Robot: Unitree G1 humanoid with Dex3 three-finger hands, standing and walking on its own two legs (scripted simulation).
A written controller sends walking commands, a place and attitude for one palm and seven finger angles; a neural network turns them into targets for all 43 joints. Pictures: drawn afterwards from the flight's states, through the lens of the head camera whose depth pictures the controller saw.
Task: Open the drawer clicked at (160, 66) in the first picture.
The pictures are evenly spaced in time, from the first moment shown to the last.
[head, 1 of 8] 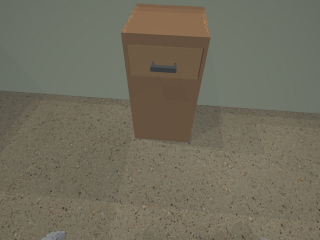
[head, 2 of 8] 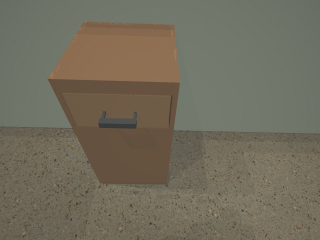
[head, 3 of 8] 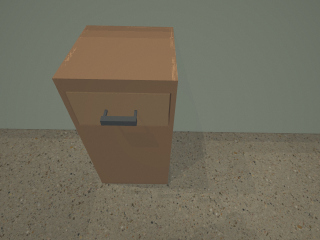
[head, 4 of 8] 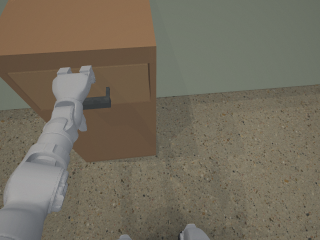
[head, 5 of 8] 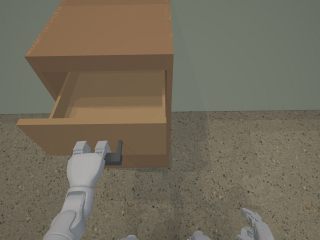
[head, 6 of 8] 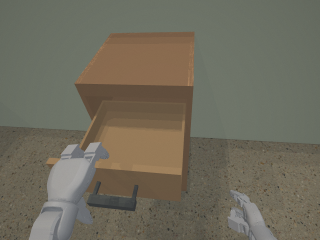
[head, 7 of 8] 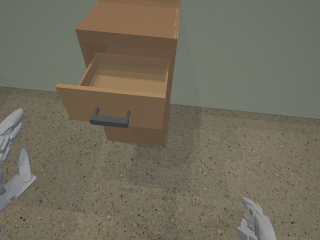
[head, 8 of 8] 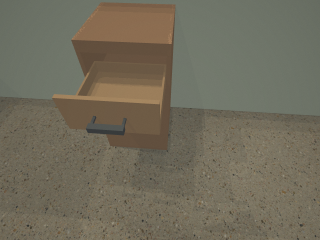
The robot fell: no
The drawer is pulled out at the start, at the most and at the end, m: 0.00 0.30 0.30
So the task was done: yes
